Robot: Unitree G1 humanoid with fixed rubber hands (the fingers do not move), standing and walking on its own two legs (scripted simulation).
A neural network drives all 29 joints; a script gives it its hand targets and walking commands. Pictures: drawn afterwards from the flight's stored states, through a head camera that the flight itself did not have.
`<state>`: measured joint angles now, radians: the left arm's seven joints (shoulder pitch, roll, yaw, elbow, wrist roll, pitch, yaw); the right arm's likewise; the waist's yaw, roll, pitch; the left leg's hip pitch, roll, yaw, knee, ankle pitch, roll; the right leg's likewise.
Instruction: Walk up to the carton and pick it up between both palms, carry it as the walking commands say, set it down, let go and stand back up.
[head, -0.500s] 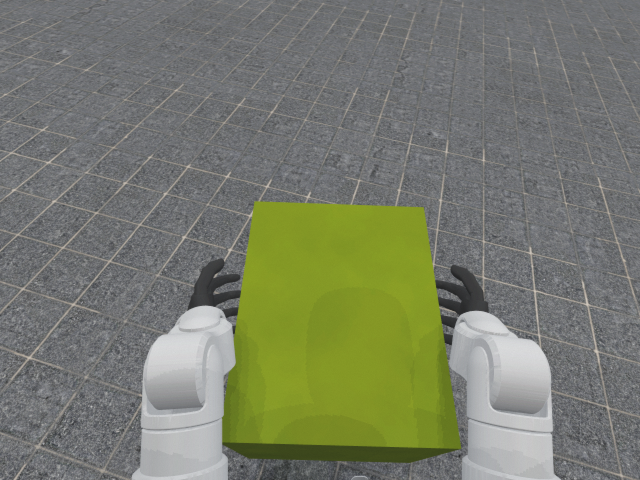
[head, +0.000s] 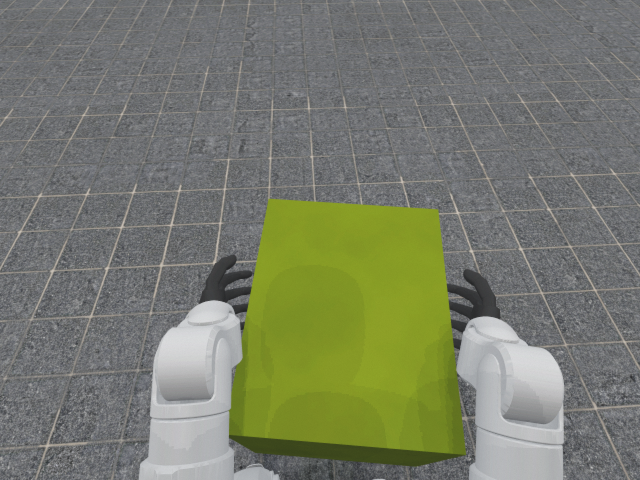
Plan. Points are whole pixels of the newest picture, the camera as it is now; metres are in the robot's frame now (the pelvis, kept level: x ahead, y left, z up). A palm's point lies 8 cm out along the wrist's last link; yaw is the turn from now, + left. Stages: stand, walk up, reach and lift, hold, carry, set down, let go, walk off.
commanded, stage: carry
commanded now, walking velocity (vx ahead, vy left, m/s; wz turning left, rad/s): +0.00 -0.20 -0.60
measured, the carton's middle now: (343, 335) +0.32 -0.02 -0.03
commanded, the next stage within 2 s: none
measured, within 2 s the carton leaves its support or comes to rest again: neither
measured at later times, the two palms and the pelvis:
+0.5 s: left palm (434, 350) +0.25 -0.10 +0.08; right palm out of the picture +0.15 -0.38 +0.06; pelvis -0.07 -0.15 +0.00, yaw -17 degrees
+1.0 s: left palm (513, 436) +0.17 -0.15 +0.10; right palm out of the picture +0.06 -0.43 +0.10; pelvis -0.14 -0.19 +0.01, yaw -21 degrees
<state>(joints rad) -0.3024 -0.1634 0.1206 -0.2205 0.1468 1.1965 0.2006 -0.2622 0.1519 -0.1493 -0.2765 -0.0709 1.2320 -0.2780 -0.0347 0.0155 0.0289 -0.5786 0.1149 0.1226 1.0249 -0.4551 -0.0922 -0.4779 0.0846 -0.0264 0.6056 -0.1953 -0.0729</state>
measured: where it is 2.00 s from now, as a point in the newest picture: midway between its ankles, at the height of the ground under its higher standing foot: outside the picture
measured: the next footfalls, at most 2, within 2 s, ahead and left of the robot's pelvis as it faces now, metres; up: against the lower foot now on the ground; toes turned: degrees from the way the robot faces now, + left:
left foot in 0.08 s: +0.05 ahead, +0.08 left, +0.00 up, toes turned +6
right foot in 0.42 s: -0.04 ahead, -0.31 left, +0.00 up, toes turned -9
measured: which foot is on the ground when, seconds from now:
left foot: up 0.00-0.06, down 0.08-0.42, up 0.44-0.76, down 0.78-1.00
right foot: down 0.00-0.10, up 0.12-0.40, down 0.42-1.00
